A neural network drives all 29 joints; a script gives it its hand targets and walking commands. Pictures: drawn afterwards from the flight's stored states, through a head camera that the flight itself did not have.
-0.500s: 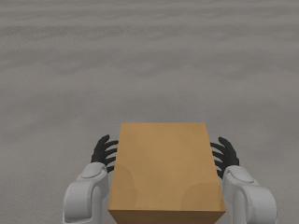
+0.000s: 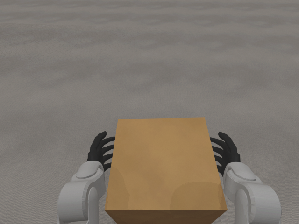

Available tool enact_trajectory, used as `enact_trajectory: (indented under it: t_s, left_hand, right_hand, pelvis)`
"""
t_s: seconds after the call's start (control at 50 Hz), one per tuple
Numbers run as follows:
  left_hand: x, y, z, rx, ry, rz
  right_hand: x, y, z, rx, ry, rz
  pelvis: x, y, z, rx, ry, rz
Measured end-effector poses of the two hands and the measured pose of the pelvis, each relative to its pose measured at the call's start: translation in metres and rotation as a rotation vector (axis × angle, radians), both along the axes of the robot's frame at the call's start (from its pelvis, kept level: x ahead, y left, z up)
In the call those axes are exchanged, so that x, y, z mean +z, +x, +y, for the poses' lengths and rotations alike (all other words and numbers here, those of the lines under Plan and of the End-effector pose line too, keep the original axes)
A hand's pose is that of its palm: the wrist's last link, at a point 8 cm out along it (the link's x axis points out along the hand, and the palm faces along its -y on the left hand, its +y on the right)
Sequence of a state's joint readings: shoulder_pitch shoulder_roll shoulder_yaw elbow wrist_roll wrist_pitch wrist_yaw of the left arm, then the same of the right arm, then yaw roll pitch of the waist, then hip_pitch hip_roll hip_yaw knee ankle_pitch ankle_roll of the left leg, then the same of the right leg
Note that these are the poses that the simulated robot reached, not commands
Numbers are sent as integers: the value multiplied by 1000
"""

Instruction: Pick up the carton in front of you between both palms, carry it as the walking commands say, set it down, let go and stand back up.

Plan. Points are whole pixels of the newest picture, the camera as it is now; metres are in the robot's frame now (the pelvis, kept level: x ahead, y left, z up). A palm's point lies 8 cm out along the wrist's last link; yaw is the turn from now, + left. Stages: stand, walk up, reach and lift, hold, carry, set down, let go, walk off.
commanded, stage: carry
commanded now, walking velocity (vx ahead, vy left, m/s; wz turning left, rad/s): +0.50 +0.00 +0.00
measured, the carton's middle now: (161, 178) +0.23 +0.00 +0.02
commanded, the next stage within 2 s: none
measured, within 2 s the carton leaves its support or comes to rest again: neither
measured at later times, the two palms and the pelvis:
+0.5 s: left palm (118, 83) +0.53 +0.15 +0.11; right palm (206, 83) +0.53 -0.15 +0.11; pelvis +0.30 -0.01 +0.01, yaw +1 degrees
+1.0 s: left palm (128, 43) +0.84 +0.15 +0.12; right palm (193, 43) +0.84 -0.15 +0.12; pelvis +0.62 +0.00 +0.01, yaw +1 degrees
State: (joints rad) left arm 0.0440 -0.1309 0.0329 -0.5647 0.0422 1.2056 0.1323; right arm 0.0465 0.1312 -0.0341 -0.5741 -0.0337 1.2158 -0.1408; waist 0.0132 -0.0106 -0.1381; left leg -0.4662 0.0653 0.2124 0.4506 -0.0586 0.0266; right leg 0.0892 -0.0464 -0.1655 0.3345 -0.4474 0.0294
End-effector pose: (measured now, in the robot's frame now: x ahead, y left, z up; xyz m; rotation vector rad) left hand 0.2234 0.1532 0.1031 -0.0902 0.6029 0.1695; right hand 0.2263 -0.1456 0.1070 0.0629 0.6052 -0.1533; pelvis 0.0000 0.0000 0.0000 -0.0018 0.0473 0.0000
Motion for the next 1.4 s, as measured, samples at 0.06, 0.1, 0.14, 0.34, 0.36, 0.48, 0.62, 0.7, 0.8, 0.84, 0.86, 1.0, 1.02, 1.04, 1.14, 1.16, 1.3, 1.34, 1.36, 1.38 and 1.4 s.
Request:
enact_trajectory:
  t_s: [0.06, 0.1, 0.14, 0.34, 0.36, 0.48, 0.62, 0.7, 0.8, 0.84, 0.86, 1.0, 1.02, 1.04, 1.14, 1.16, 1.3, 1.34, 1.36, 1.38, 1.4]
  left_hand:
    - [-14, 41, 11, -10, -17, 61]
    - [-16, 63, 14, -27, -16, 101]
    - [-14, 84, 15, -45, -15, 120]
    - [14, 192, 18, -25, -13, 33]
    - [17, 204, 18, -17, -12, 21]
    - [14, 287, 1, 14, 10, -8]
    - [-9, 379, -21, 41, 43, 97]
    - [-1, 415, -23, 67, 41, 118]
    - [16, 473, -24, 60, 43, 66]
    - [22, 500, -24, 47, 43, 39]
    - [25, 513, -23, 40, 42, 26]
    - [12, 618, -2, 4, 16, -3]
    - [6, 634, 2, 1, 9, -2]
    - [0, 651, 7, -4, 3, -2]
    - [-18, 717, 20, -36, -11, 109]
    - [-18, 728, 21, -44, -10, 124]
    - [-3, 804, 26, -56, -8, 101]
    - [3, 827, 27, -42, -9, 78]
    - [6, 839, 27, -34, -9, 65]
    - [8, 851, 27, -25, -9, 51]
    - [11, 863, 26, -17, -9, 37]
  right_hand:
    - [-12, 37, 11, -8, -21, 61]
    - [-14, 53, 14, -26, -19, 101]
    - [-11, 69, 15, -44, -20, 120]
    - [19, 184, 18, -25, -24, 34]
    - [21, 199, 17, -17, -22, 22]
    - [11, 289, 0, 11, 4, -7]
    - [-21, 391, -22, 42, 33, 96]
    - [-13, 434, -23, 66, 29, 117]
    - [3, 489, -25, 58, 30, 65]
    - [10, 512, -24, 44, 31, 38]
    - [12, 524, -24, 36, 30, 25]
    - [9, 618, -4, 0, 6, -3]
    - [5, 634, 1, -3, -1, -3]
    - [0, 649, 6, -7, -7, -2]
    - [-16, 705, 19, -36, -25, 109]
    - [-15, 713, 20, -45, -24, 124]
    - [3, 788, 25, -57, -30, 102]
    - [9, 814, 26, -44, -30, 79]
    - [11, 828, 26, -36, -29, 65]
    - [14, 843, 26, -28, -28, 51]
    - [16, 857, 25, -20, -26, 37]
  pelvis:
    - [1, 32, 12, -14, 10, 6]
    - [9, 50, 18, -21, -2, 9]
    - [17, 70, 23, -21, -12, 14]
    - [31, 186, 21, 3, -31, 20]
    - [30, 199, 19, 5, -28, 19]
    - [13, 288, -2, 17, -3, 13]
    - [7, 376, -29, 53, 0, 13]
    - [22, 417, -35, 54, 21, 24]
    - [31, 475, -34, 40, 34, 29]
    - [31, 500, -31, 35, 33, 27]
    - [30, 514, -28, 32, 31, 26]
    - [11, 617, -3, 13, 4, 12]
    - [5, 633, 2, 7, 2, 7]
    - [-1, 649, 8, -2, 2, 0]
    - [8, 702, 26, -24, 0, 8]
    - [12, 712, 29, -25, -6, 11]
    - [31, 792, 35, -10, -36, 23]
    - [32, 817, 33, -5, -37, 23]
    - [32, 830, 31, -2, -36, 22]
    - [31, 843, 30, 0, -34, 21]
    - [29, 857, 27, 2, -32, 20]
